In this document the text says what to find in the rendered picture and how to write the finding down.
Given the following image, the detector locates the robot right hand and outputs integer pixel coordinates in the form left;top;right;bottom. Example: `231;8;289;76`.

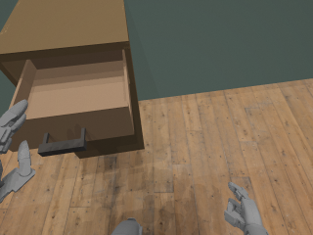
224;182;263;232

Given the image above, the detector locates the cabinet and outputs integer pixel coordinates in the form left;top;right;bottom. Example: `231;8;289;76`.
0;0;145;159

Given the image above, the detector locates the handle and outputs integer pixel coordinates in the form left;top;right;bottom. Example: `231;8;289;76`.
37;127;87;157

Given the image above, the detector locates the robot left hand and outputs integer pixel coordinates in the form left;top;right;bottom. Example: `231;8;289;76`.
0;99;36;204

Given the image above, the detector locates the robot left shin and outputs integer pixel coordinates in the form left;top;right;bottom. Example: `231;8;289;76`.
127;217;137;222

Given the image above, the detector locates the left robot thigh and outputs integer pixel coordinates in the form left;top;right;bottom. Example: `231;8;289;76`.
111;220;143;235

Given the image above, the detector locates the right robot forearm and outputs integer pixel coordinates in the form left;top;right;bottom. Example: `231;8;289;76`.
244;224;269;235

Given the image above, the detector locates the drawer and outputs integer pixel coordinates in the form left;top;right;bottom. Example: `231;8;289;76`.
9;49;135;152

